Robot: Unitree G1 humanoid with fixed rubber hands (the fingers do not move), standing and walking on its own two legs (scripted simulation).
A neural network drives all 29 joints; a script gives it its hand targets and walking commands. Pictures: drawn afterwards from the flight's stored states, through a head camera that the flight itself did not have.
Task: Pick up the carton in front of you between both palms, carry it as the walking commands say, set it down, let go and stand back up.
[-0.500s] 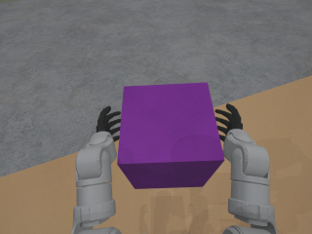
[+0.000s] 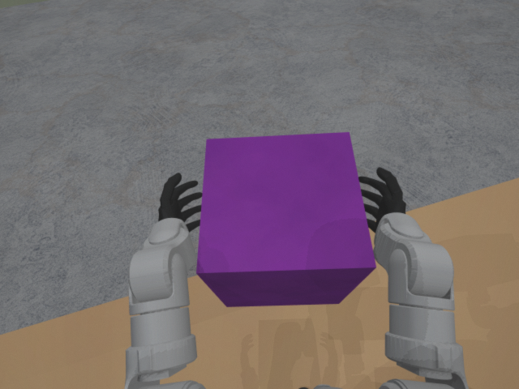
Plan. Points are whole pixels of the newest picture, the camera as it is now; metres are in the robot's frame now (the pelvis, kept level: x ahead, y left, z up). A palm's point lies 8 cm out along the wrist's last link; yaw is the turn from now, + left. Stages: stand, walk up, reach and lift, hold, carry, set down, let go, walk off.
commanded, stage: carry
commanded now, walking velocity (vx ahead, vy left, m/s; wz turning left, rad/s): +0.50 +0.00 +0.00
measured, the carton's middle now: (280, 230) +0.36 -0.01 +0.04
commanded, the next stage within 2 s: none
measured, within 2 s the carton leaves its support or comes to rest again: neither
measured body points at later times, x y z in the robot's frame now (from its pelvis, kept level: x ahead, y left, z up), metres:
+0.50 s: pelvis +0.29 +0.03 -0.02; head +0.29 +0.03 +0.43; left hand +0.62 +0.20 +0.08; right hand +0.63 -0.12 +0.08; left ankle +0.40 +0.10 -0.75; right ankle +0.11 -0.07 -0.71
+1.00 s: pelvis +0.58 +0.04 -0.04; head +0.59 +0.04 +0.41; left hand +0.92 +0.19 +0.06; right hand +0.91 -0.13 +0.06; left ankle +0.40 +0.10 -0.75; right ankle +0.72 -0.03 -0.76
